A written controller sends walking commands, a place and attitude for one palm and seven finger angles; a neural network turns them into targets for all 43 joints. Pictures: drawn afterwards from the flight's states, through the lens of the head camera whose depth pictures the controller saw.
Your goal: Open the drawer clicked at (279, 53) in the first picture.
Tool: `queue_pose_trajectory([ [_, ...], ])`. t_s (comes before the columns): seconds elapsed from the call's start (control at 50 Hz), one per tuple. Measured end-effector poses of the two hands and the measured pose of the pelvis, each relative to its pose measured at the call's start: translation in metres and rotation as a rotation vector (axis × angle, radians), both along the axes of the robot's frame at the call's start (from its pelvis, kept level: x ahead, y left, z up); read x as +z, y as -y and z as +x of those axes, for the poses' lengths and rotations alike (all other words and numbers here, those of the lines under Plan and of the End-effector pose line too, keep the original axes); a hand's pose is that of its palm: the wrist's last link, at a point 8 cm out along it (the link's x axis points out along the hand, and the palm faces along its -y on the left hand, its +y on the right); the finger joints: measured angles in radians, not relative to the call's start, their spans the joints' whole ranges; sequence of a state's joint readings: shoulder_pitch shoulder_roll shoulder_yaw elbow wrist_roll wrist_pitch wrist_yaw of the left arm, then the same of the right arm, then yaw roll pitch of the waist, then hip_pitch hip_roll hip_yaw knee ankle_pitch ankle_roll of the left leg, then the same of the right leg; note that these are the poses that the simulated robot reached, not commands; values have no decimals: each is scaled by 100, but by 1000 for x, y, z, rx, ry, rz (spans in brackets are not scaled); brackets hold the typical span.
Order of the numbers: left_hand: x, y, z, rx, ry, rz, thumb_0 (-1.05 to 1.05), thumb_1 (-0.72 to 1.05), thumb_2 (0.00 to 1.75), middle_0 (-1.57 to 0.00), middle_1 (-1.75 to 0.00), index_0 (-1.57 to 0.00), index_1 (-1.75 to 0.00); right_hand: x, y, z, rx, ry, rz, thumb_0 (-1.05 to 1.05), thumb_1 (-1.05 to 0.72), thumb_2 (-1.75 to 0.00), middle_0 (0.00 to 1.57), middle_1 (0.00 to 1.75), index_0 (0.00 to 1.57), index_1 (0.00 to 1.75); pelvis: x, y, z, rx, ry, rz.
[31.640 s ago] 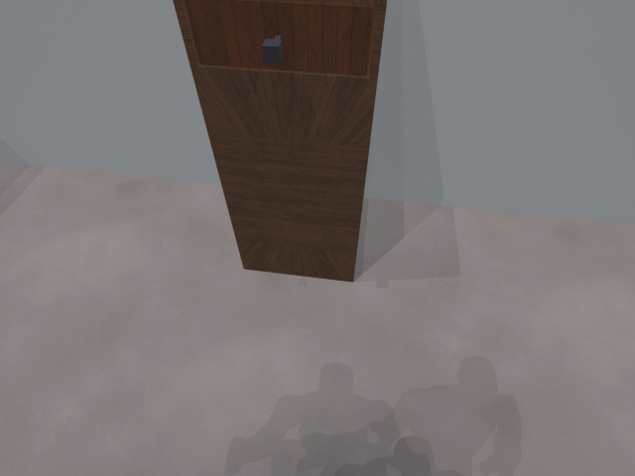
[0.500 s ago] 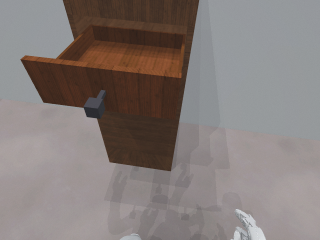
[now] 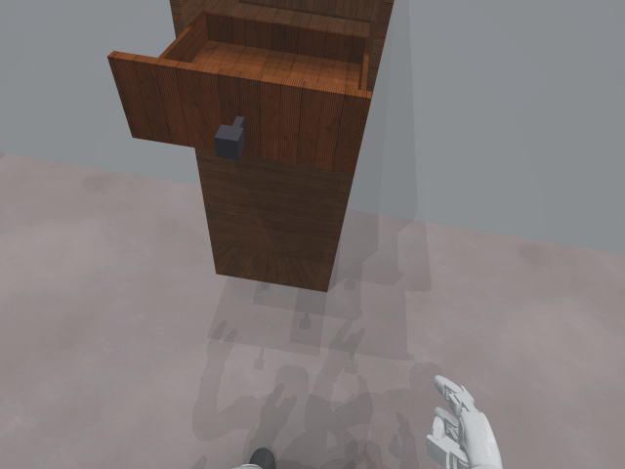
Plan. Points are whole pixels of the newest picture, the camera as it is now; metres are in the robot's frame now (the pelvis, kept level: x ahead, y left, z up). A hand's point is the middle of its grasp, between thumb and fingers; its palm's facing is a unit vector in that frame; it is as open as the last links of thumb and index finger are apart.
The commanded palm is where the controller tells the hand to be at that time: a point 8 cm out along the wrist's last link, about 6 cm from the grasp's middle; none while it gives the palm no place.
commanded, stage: stop stepping back and stand still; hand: left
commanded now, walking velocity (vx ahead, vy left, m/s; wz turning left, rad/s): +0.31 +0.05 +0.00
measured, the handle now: (233, 134) +0.54 +0.17 +0.13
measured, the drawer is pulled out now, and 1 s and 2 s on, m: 0.29 0.29 0.29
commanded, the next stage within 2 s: let the arm hang, fingers relaxed in 1.06 s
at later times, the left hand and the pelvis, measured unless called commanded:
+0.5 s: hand out of the picture +0.15 +0.23 +0.33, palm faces +0.55 -0.75 -0.36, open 7.4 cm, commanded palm +0.07 +0.29 +0.32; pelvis -0.07 +0.01 +0.00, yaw -2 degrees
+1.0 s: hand (3, 243) +0.19 +0.22 +0.29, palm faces +0.50 -0.77 -0.39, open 7.4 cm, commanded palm +0.10 +0.28 +0.32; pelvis -0.03 +0.01 +0.00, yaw -1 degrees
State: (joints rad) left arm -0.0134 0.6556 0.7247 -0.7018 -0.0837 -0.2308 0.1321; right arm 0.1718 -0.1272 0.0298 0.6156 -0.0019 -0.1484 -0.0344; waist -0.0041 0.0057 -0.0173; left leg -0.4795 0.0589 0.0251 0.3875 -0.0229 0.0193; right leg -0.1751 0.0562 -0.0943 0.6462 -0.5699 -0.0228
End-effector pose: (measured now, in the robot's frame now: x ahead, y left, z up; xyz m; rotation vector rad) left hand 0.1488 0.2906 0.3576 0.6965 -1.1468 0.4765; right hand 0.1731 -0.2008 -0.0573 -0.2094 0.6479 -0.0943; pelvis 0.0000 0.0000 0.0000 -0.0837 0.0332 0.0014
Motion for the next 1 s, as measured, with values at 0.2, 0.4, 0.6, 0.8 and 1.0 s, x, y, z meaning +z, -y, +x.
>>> queue_pose_trajectory([
  [0.2,-33,16,-60,-79,-149,-27,1,88,90,-21,-30,-22,-31,-16,35,-100,-93,-150,-93,1,-90,-90,20,30,21,30,-3,-8,-40,-6,-12,59],
  [0.4,-21,-14,-53,-10,-77,-85,1,88,90,-21,-30,-21,-31,-17,22,-134,-117,-155,-81,2,-91,-90,20,30,20,30,1,-17,-71,-5,15,38],
  [0.6,-36,48,-53,-60,-247,117,1,88,90,-21,-30,-21,-31,-34,23,-106,-97,-89,15,1,-90,-90,20,30,21,30,-14,2,-65,-37,8,58],
  [0.8,-24,1,-47,60,-121,-3,1,88,90,-22,-30,-22,-31,-29,42,-75,-101,-130,-78,2,-91,-90,20,30,20,30,-10,-9,-40,-7,22,60],
  [1.0,-63,28,0,-73,-341,-92,2,89,90,-21,-30,-21,-31,-10,23,-44,-67,-34,-3,2,-91,-90,20,30,20,30,-2,-5,-32,-26,-6,60],
])
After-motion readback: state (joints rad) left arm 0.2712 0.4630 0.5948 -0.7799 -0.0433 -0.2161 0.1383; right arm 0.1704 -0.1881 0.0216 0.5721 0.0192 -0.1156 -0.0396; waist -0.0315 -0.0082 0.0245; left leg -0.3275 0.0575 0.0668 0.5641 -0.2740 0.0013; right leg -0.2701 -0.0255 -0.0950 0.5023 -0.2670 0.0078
